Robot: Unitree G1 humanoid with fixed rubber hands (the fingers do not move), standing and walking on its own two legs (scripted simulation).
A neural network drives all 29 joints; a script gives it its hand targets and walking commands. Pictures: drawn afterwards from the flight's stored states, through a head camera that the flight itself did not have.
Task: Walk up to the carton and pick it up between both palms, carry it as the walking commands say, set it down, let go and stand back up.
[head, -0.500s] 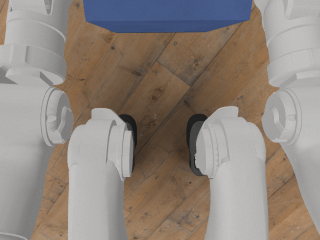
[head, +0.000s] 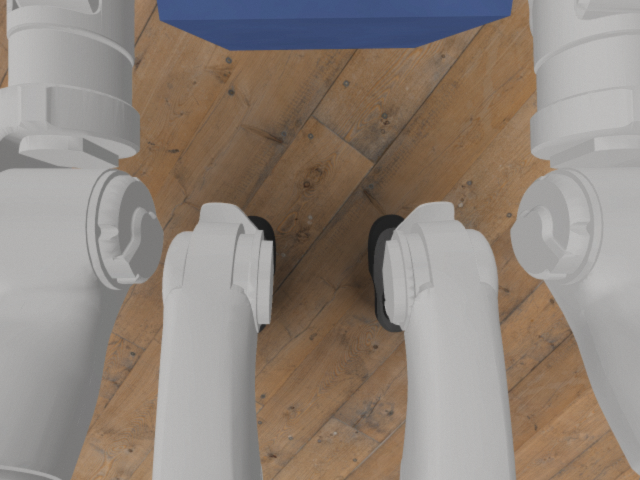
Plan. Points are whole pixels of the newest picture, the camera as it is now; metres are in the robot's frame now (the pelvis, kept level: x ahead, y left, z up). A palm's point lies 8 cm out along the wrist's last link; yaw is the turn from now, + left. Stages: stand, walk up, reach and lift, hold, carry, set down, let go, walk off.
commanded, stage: reach and lift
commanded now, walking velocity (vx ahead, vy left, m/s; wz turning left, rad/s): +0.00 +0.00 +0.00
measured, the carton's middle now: out of the picture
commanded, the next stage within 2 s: none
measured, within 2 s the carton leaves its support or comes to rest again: neither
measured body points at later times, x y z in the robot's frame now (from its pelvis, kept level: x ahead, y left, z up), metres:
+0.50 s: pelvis -0.01 +0.00 +0.04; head +0.37 +0.01 +0.27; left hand +0.58 +0.17 -0.10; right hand +0.58 -0.16 -0.10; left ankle +0.10 +0.12 -0.38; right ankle +0.11 -0.12 -0.38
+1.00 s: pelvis -0.03 +0.00 +0.09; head +0.34 +0.01 +0.33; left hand +0.55 +0.17 -0.04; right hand +0.55 -0.16 -0.04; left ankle +0.10 +0.12 -0.38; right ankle +0.11 -0.12 -0.38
